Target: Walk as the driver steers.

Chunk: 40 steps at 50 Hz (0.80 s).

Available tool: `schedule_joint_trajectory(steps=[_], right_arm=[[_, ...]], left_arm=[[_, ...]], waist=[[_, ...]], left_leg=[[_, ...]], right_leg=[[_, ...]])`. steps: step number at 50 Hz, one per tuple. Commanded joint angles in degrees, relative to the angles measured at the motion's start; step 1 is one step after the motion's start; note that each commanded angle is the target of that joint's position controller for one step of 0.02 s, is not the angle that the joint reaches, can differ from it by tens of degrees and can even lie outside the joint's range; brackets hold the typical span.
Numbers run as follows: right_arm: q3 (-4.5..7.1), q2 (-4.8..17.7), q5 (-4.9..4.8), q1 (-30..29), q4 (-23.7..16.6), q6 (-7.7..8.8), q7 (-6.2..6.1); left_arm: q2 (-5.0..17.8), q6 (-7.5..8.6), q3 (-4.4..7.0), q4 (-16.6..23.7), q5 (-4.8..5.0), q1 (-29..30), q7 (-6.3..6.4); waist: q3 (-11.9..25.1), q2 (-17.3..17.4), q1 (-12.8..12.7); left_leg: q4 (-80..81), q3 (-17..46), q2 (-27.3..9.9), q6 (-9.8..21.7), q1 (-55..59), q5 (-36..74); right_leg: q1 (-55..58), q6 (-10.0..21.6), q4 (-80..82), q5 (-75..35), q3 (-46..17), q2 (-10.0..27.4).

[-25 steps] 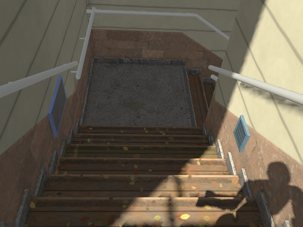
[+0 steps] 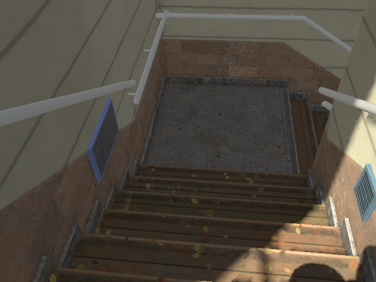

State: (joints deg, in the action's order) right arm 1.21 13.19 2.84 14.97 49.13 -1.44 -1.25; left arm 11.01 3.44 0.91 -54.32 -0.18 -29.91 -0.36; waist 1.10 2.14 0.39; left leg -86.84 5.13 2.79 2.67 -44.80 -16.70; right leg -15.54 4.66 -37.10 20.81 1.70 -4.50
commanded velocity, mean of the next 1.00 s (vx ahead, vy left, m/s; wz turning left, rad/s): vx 0.50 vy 0.00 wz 0.02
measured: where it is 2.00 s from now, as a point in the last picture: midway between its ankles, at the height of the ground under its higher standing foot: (198, 256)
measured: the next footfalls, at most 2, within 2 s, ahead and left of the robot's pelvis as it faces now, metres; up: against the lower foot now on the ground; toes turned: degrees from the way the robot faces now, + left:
left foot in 0.38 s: +0.34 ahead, +0.12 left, -0.18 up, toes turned +2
right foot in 0.90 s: +0.60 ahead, -0.08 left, -0.35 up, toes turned -4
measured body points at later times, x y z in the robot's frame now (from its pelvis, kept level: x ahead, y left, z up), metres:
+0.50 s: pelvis +0.26 +0.04 -0.17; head +0.26 +0.06 +0.28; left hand +0.20 +0.28 -0.32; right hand +0.36 -0.19 -0.30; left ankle +0.30 +0.11 -0.90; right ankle +0.15 -0.09 -0.66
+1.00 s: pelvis +0.53 +0.00 -0.35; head +0.53 -0.02 +0.10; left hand +0.63 +0.23 -0.48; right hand +0.45 -0.24 -0.51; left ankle +0.40 +0.13 -0.80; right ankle +0.56 -0.07 -1.08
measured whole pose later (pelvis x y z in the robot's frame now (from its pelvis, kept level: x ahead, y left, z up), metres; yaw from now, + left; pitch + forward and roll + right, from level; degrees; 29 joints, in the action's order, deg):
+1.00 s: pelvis +0.53 +0.00 -0.35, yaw -1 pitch -1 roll +1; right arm 1.6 11.9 0.6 25.8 60.0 1.1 -3.0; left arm 11.0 1.9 2.2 -54.9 -0.2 -12.2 -1.7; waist -0.2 1.4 4.1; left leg -110.9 2.1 3.6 7.4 -29.4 -44.4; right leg -18.1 5.3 -33.3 13.9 4.0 -1.3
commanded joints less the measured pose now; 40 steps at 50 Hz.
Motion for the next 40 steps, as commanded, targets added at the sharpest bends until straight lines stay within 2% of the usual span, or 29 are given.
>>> schedule_joint_trajectory(steps=[1,2,3,5,6,7,10,13,15,16,17,18,19,20,21,22,23,24,25,26,27,28,29,30,31,33,35,38,40], right_arm=[[0.85,2.04,1.69,3.75,0.72,0.03,1.93],[1.24,2.01,0.93,7.52,3.09,-0.17,1.87],[2.49,5.11,-0.11,0.69,0.47,0.11,1.85],[2.31,4.22,0.20,-8.78,-1.63,1.06,1.90],[1.80,3.39,0.36,-10.36,-2.17,1.74,2.54],[1.48,1.81,0.11,-12.31,-1.93,2.28,2.96],[1.49,1.64,-0.20,-13.89,-2.79,2.61,3.43],[1.31,0.99,-1.79,-19.12,-5.62,3.37,3.25],[1.32,0.58,-2.18,-18.69,-6.82,4.34,2.61],[1.42,0.95,-2.59,-14.60,-5.37,4.18,1.73],[1.93,1.83,-2.36,-9.02,-3.06,4.34,1.08],[2.54,2.69,-1.95,0.90,0.46,4.20,1.05],[3.60,4.97,-0.88,9.68,3.96,3.50,1.22],[4.24,7.96,-0.69,17.64,6.07,3.06,1.75],[3.54,8.20,-1.86,20.12,5.72,2.75,2.67],[4.27,9.82,-4.31,21.23,6.21,2.64,3.54],[4.96,10.68,-3.96,18.78,6.52,2.38,2.48],[3.21,5.52,-2.90,13.76,5.41,2.15,1.90],[1.80,3.45,-1.28,10.61,5.62,3.42,1.47],[1.31,2.45,-1.19,9.59,6.40,4.47,1.28],[1.11,2.84,-2.19,7.79,6.10,5.47,0.71],[1.82,5.00,-2.13,9.84,7.61,5.73,0.59],[2.05,6.31,-1.80,10.74,7.34,5.96,0.62],[2.16,6.45,-1.92,10.87,7.42,5.85,0.69],[1.52,2.58,-3.12,11.80,8.80,6.44,0.40],[0.97,1.65,-3.23,10.84,8.91,6.56,-0.23],[0.97,3.56,-2.64,9.61,7.65,6.53,-0.76],[1.25,4.48,-1.93,12.60,8.67,6.15,-0.31],[1.41,4.22,-0.47,15.50,8.93,5.21,-0.74]], left_arm=[[10.31,1.75,1.84,2.11,0.58,0.15,0.55],[11.67,1.84,2.35,1.75,0.04,-0.83,0.20],[7.76,2.10,1.68,0.22,0.73,-3.23,0.54],[6.56,1.96,1.22,-0.57,0.82,-7.20,1.27],[6.52,1.52,1.15,1.06,0.33,-3.73,1.99],[6.72,1.34,1.01,1.94,-0.11,-2.47,2.46],[8.11,1.17,1.11,1.57,-0.63,-2.44,2.26],[6.35,-0.62,0.90,-0.12,-2.78,-6.16,2.36],[5.17,-1.50,0.53,-1.32,-3.35,-7.12,3.20],[6.14,-2.01,0.77,-2.18,-3.10,-6.75,3.62],[6.31,-2.43,0.74,-3.14,-3.19,-7.77,3.92],[7.04,-2.77,0.63,-3.26,-3.00,-6.33,4.21],[7.08,-2.64,0.74,-3.58,-2.50,-5.89,3.91],[5.53,-2.10,1.46,-3.95,-1.19,-8.13,2.90],[7.13,-1.79,1.50,-1.85,1.22,-12.59,3.72],[8.63,-1.38,1.05,1.54,0.92,-6.21,4.03],[8.46,-1.75,1.08,3.55,-0.90,2.87,3.79],[11.08,-2.38,2.46,2.59,-2.23,5.85,2.96],[10.24,-2.64,3.09,1.97,-2.23,7.32,2.44],[8.34,-3.24,2.87,-0.17,-2.44,5.38,1.83],[6.08,-3.71,2.72,0.82,-2.14,8.15,0.81],[3.67,-4.41,2.43,-0.83,-3.89,6.84,0.15],[2.78,-4.58,2.31,-2.56,-4.11,3.38,-0.01],[3.40,-4.68,2.55,-3.34,-3.44,1.89,0.20],[5.77,-4.23,3.68,-0.96,-2.44,8.33,0.01],[6.01,-3.30,3.49,1.91,-2.43,15.55,-0.31],[4.42,-2.56,2.94,2.01,-2.61,18.73,-0.97],[3.85,-2.39,2.12,3.52,-2.34,24.01,-1.36],[3.90,-2.55,1.62,5.98,-0.95,28.32,-1.30]], waist=[[-6.01,-8.11,4.22],[-2.45,-10.35,4.73],[-5.07,-7.90,2.95],[-7.35,-7.11,-1.22],[-6.86,-3.49,-0.47],[-5.92,-3.26,-1.47],[-7.75,-5.01,-3.48],[-11.08,-6.99,-9.81],[-11.57,-7.11,-11.92],[-10.35,-7.57,-10.88],[-8.85,-5.15,-9.16],[-5.78,-3.37,-4.39],[-2.15,0.94,-0.07],[5.07,9.37,1.88],[15.01,8.16,1.10],[16.69,7.04,4.60],[8.99,9.33,6.49],[1.48,0.74,3.28],[-4.81,0.18,0.45],[-8.14,0.96,-2.23],[-11.18,-0.28,-4.37],[-7.97,3.67,-4.02],[-4.33,4.97,-5.05],[-2.32,6.49,-5.67],[-5.02,3.17,-4.67],[-6.62,1.14,-3.63],[-4.78,0.06,-2.16],[-8.55,2.16,1.45],[-12.03,2.91,4.82]], left_leg=[[19.33,-2.48,-3.74,-1.26,8.69,18.59],[14.75,-2.76,-3.86,-0.35,8.93,23.92],[22.79,1.90,-5.69,0.14,-1.71,30.96],[30.56,1.41,-6.50,0.27,-9.97,33.44],[39.90,-0.94,-5.70,-0.06,-2.38,43.58],[41.87,-3.23,-4.49,-0.12,5.59,49.43],[45.34,-4.49,-3.45,-0.34,12.22,47.11],[56.69,-5.33,-3.46,-0.80,8.18,37.49],[68.34,-3.07,-5.63,-0.07,10.56,35.69],[69.74,-4.71,-5.64,0.17,17.43,34.33],[71.99,-5.54,-5.89,1.05,23.23,34.18],[76.21,-6.10,-6.69,2.07,32.36,35.27],[76.54,-8.10,-6.73,2.27,45.77,37.94],[61.03,0.20,-15.01,6.15,66.42,56.59],[40.82,5.95,-23.41,8.82,81.99,67.21],[48.89,11.72,-26.88,14.80,81.63,40.25],[60.22,18.54,-28.51,19.57,68.74,7.92],[66.00,17.91,-25.32,17.78,53.41,-4.58],[63.68,15.73,-22.56,14.45,40.81,0.45],[63.21,13.12,-19.88,12.96,29.85,9.70],[66.25,6.07,-15.89,10.81,18.62,11.49],[65.85,6.18,-14.85,12.06,17.61,15.70],[63.61,5.02,-14.34,12.45,17.72,22.07],[61.28,6.98,-15.45,12.77,19.60,25.30],[58.82,6.56,-13.35,10.76,23.56,15.27],[56.01,5.98,-12.11,9.19,21.58,2.03],[52.87,4.71,-10.10,8.26,15.98,-8.39],[47.99,4.50,-9.71,8.60,17.04,-6.41],[43.61,5.20,-10.30,8.91,21.89,-2.35]], right_leg=[[-15.45,9.24,15.67,-25.00,-16.93,14.32],[-11.42,9.05,12.58,-29.60,-18.36,15.62],[-3.22,8.46,9.15,-19.93,-18.32,13.55],[3.74,9.07,7.38,-8.95,-22.26,13.91],[-2.99,8.15,4.95,-0.30,-18.72,11.63],[-8.22,7.40,4.28,4.49,-17.49,10.01],[-9.90,7.40,0.10,1.67,-16.63,9.68],[0.86,7.68,-6.63,-8.90,-16.64,9.24],[6.68,7.99,-11.00,-15.99,-17.24,8.80],[5.17,7.71,-15.93,-21.52,-15.48,9.05],[5.06,7.82,-23.68,-24.13,-14.55,8.60],[2.81,8.39,-33.00,-25.73,-14.55,8.13],[-4.99,7.16,-47.73,-16.60,-10.11,4.63],[-23.41,4.07,-73.42,26.89,-4.58,-2.51],[-37.89,2.65,-85.28,36.40,-5.02,-0.22],[-48.30,2.26,-81.37,28.81,-4.70,2.49],[-53.22,1.21,-76.82,19.06,-4.97,4.01],[-47.75,0.10,-68.69,12.43,-6.29,6.08],[-43.10,-1.06,-53.11,0.81,-10.52,7.44],[-36.31,-1.92,-47.41,-3.08,-10.36,7.98],[-28.33,-4.23,-32.33,-11.69,-8.16,7.80],[-23.26,-4.50,-31.18,-14.02,-4.27,7.43],[-19.59,-4.03,-31.62,-18.94,-1.91,6.99],[-19.98,-3.17,-34.58,-22.41,-3.40,7.33],[-26.84,-2.43,-25.59,-31.89,-8.43,8.57],[-26.04,-2.27,-12.54,-45.36,-6.74,8.14],[-15.39,-2.48,-8.85,-53.51,-4.12,6.21],[-12.64,-2.29,-3.22,-47.24,-2.08,5.17],[-14.19,-1.95,5.71,-42.28,-1.95,6.38]])
Velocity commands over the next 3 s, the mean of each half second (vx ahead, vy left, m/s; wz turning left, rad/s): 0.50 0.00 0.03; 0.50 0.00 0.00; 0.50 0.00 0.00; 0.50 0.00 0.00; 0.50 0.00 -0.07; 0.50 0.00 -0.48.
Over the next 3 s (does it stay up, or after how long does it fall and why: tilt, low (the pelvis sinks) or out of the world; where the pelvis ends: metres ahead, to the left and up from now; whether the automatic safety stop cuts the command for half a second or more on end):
stays up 1.55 0.01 -0.97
